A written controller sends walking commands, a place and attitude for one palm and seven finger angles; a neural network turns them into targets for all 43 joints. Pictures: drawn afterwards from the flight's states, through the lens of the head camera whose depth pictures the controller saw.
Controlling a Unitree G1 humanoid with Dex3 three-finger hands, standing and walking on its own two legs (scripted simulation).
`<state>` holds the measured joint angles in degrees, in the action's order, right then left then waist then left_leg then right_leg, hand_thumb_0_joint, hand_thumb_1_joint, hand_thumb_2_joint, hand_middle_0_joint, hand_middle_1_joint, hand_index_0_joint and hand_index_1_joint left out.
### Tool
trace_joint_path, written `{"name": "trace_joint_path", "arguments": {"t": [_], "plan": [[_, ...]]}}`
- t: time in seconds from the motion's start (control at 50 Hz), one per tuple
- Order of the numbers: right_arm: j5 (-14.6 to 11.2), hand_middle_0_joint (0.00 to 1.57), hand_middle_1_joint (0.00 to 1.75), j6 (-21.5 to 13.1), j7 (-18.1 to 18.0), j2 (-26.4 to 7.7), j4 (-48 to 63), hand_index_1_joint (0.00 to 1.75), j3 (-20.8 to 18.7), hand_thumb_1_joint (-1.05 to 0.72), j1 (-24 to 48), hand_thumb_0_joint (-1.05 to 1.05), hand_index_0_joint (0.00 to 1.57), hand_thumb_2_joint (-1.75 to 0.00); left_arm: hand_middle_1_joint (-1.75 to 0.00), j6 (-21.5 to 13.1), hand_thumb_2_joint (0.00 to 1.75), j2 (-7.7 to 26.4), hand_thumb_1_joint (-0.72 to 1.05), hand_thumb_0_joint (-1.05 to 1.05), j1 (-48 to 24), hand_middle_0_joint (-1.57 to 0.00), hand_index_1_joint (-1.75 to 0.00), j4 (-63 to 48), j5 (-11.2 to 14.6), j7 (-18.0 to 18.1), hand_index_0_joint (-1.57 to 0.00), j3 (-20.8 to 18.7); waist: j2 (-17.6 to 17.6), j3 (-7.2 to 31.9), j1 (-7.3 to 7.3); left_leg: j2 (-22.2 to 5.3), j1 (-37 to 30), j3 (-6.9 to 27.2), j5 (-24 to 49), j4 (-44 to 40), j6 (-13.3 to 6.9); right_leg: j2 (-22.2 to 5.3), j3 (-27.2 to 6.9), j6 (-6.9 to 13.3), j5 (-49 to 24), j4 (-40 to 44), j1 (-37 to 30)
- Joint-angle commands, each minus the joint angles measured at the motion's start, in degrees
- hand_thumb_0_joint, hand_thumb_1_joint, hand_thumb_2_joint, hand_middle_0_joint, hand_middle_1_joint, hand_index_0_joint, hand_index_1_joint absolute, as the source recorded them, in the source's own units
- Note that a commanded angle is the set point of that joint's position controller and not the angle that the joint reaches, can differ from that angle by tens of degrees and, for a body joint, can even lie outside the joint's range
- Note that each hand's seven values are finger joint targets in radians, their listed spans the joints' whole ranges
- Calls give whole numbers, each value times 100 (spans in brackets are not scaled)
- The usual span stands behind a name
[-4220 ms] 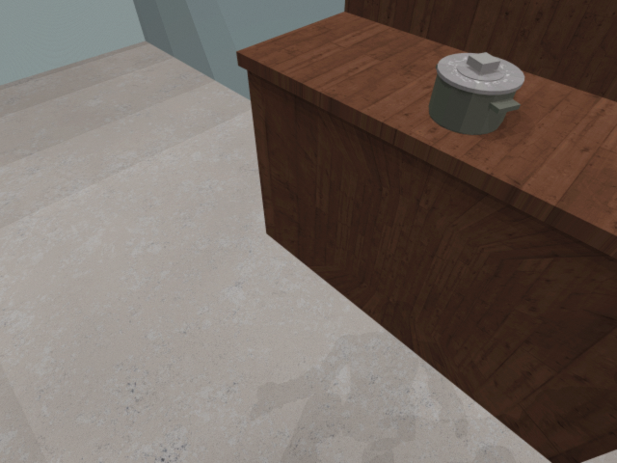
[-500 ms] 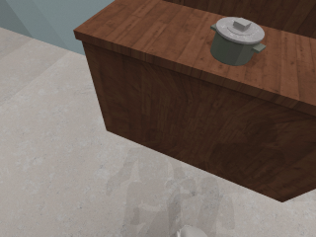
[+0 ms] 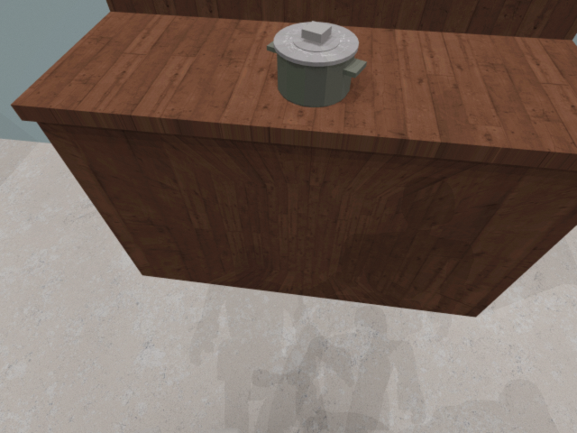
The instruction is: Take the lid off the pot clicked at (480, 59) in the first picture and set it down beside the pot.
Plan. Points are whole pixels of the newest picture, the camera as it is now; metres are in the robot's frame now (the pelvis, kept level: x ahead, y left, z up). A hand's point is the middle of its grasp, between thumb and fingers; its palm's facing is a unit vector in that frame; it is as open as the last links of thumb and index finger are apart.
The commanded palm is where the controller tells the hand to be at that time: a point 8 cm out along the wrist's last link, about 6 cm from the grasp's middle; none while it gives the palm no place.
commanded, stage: take the last steps up to it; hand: left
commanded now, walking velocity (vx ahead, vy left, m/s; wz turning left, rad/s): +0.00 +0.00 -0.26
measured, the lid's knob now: (316, 31) +0.80 -0.02 +0.15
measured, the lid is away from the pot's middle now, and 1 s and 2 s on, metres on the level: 0.00 0.00 0.00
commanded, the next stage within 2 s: come to a stop and stand still in 0.84 s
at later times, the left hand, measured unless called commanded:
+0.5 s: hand (216, 409) +0.18 +0.13 -0.17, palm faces -0.17 -0.97 -0.19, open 7.4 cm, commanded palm none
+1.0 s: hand (245, 383) +0.23 +0.09 -0.19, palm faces -0.02 -0.99 -0.16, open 7.4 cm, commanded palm none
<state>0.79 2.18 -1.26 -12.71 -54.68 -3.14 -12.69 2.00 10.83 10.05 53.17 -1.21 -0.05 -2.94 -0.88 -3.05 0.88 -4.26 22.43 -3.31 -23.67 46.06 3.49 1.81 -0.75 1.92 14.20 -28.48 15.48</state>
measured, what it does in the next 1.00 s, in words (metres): walks ahead: left foot, then right foot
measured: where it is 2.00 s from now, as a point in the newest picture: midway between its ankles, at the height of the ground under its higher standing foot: (327, 424)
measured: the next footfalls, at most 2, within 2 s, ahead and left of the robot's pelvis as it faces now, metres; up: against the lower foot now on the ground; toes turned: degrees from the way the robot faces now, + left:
left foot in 0.06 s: +0.04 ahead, +0.13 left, +0.00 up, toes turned +3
right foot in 0.50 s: +0.11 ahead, -0.17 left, +0.00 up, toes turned -13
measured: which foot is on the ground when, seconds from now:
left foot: up 0.00-0.04, down 0.06-0.50, up 0.52-0.90, down 0.92-1.00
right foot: down 0.00-0.08, up 0.10-0.48, down 0.50-0.94, up 0.96-1.00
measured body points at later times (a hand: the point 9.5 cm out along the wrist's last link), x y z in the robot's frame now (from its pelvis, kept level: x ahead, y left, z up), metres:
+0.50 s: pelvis +0.07 -0.04 -0.01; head +0.11 -0.06 +0.44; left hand +0.19 +0.18 -0.15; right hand -0.05 -0.25 -0.16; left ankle +0.00 +0.12 -0.74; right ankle +0.07 -0.16 -0.74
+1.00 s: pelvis +0.27 -0.07 -0.02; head +0.31 -0.07 +0.43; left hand +0.23 +0.14 -0.18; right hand +0.37 -0.31 -0.15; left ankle +0.33 +0.00 -0.74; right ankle +0.11 -0.17 -0.67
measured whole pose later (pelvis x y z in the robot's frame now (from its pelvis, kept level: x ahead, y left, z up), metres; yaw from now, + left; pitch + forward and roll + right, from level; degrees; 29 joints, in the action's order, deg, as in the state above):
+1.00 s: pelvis +0.27 -0.07 -0.02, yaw -6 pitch +0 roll +0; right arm 1.4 -3.6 -0.7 -8.9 -55.9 -1.4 -5.5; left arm -1.3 8.0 21.0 65.8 0.1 1.3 -1.6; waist 1.7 -5.4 -1.2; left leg -1.2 21.9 -9.8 -15.8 37.7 -4.9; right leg -1.4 2.6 0.5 29.8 -60.4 12.6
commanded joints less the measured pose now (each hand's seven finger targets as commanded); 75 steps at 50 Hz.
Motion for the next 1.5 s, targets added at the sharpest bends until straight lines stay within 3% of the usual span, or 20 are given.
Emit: {"name": "trace_joint_path", "arguments": {"t": [0.0,0.06,0.08,0.18,0.34,0.44,0.46,0.48,0.5,0.62,0.76,0.86,0.92,0.96,1.04,1.24,1.3,1.34,1.36,1.48], "plan": [[-17,20,30,-193,-76,-318,155,30,-36,-90,-663,0,20,-90,-30,-59,90,1132,90,0,-93,-20,-30,-323,54,93,-20,-305,808,598,124,130,-952,-79,877,-1631,-80,-1256,-1314,633,-1616,474,-144],[68,20,30,-246,-82,-1156,288,30,-128,-90,-787,0,20,-90,-30,-22,90,499,90,0,178,-20,-30,-425,81,11,-20,-173,-1615,414,98,-1991,-1460,2349,1280,-3247,-1128,40,130,-196,1606,-1671,1279],[128,20,30,-278,-112,-1160,224,30,-132,-90,-841,0,20,-90,-30,14,90,626,90,0,-9,-20,-30,-420,-2,-14,-20,-222,-1512,273,245,-2143,-1287,2710,390,-3618,-1280,-23,-133,-245,1854,-2716,1577],[110,20,30,-434,-110,-690,94,30,-39,-90,-695,0,20,-90,-30,-76,90,499,90,0,-30,-20,-30,-148,-32,-233,-20,-205,-662,16,117,-1295,-1571,1057,299,-3636,-1021,-404,37,-308,586,-3234,1918],[141,20,30,-508,-62,-742,-380,30,-144,-90,-1384,0,20,-90,-30,-161,90,248,90,0,-599,-20,-30,-202,-12,-304,-20,-97,-851,-120,382,-1490,-1813,627,779,-3577,-1158,-627,455,-309,659,-1379,1478],[123,20,30,-463,-12,-650,-532,30,-145,-90,-1147,0,20,-90,-30,-320,90,325,90,0,353,-20,-30,256,-10,-267,-20,-171,-446,203,-119,-1015,-988,35,826,-2396,-755,-210,941,-160,-31,284,-693],[63,20,30,-477,37,-462,-530,30,-103,-90,-1087,0,20,-90,-30,-375,90,647,90,0,981,-20,-30,497,-10,-194,-20,-225,146,434,-418,-732,-130,-400,752,-1475,-543,-608,418,60,163,508,-1889],[-8,20,30,-510,81,11,-340,30,24,-90,-962,0,20,-90,-30,-455,90,1323,90,0,1742,-20,-30,717,-29,-93,-20,-382,1809,725,-731,-67,1401,-903,-554,234,-281,-2091,-1712,659,1023,1198,-2971],[15,20,30,-476,77,-262,-115,30,26,-90,-455,0,20,-90,-30,-434,90,1571,90,0,2043,-20,-30,780,77,-24,-20,-400,1789,703,-867,-71,1779,-240,-1253,1397,-365,-2627,-2618,952,1227,1785,-2560],[101,20,30,-385,133,106,-405,30,-44,-90,-621,0,20,-90,-30,-606,90,339,90,0,875,-20,-30,616,-6,86,-20,-79,578,-14,23,-423,1229,-79,519,1383,-201,-1766,-185,759,-1555,1628,-1013],[45,20,30,-443,247,134,-86,30,25,-90,343,0,20,-90,-30,-661,90,491,90,0,1329,-20,-30,920,-5,153,-20,27,786,-126,-150,-140,987,-420,1056,-175,-281,-1699,126,648,-3604,1331,-1562],[81,20,30,-503,129,-128,-377,30,-8,-90,-523,0,20,-90,-30,-599,90,664,90,0,1177,-20,-30,983,47,177,-20,11,767,288,406,470,-1090,-657,1789,-1395,-576,-1363,568,281,-4666,-427,-1259],[69,20,30,-460,-29,-1146,-587,30,-184,-90,-1675,0,20,-90,-30,-573,90,243,90,0,1416,-20,-30,686,148,157,-20,74,-1298,1401,589,-2169,-3275,2693,4624,-2421,-1928,-101,338,-115,2028,-4494,1194],[13,20,30,-492,-103,-714,-226,30,-51,-90,-551,0,20,-90,-30,-465,90,217,90,0,1002,-20,-30,664,174,218,-20,70,-192,620,227,-2118,-1897,2138,5030,-2584,-2000,-590,-206,-199,1624,-4621,1305],[-58,20,30,-440,-147,-261,-211,30,125,-90,349,0,20,-90,-30,-94,90,31,90,0,1467,-20,-30,835,70,267,-20,94,-574,401,-312,-1212,-1098,370,5847,-2673,-1318,-719,-11,-464,977,-2842,429],[95,20,30,-65,-84,-721,197,30,-271,-90,690,0,20,-90,-30,18,90,349,90,0,702,-20,-30,73,47,216,-20,-158,-1228,449,-144,-1263,-1265,400,5018,-2050,-1226,-339,157,-323,865,-2036,594],[50,20,30,-10,-42,-758,237,30,-304,-90,693,0,20,-90,-30,-117,90,571,90,0,1117,-20,-30,114,5,185,-20,-173,-649,638,-408,-846,-1208,219,3407,-1174,-748,-502,238,-333,-793,85,-253],[-23,20,30,41,29,-158,381,30,-227,-90,212,0,20,-90,-30,-234,90,1486,90,0,913,-20,-30,5,-98,248,-20,-268,1800,717,-262,610,262,-98,-1287,869,-161,-2561,-2103,625,-4901,578,-826],[13,20,30,154,-38,-276,446,30,-233,-90,335,0,20,-90,-30,-227,90,1564,90,0,1167,-20,-30,-31,-42,264,-20,-244,1274,825,-422,623,245,651,-1742,1678,-211,-3017,-2117,1115,-5432,549,-496],[94,20,30,286,79,-530,309,30,-227,-90,397,0,20,-90,-30,-212,90,1245,90,0,472,-20,-30,-221,5,395,-20,-250,996,857,-248,549,1046,983,18,3119,6,-2063,-1188,779,-3326,413,-728]]}}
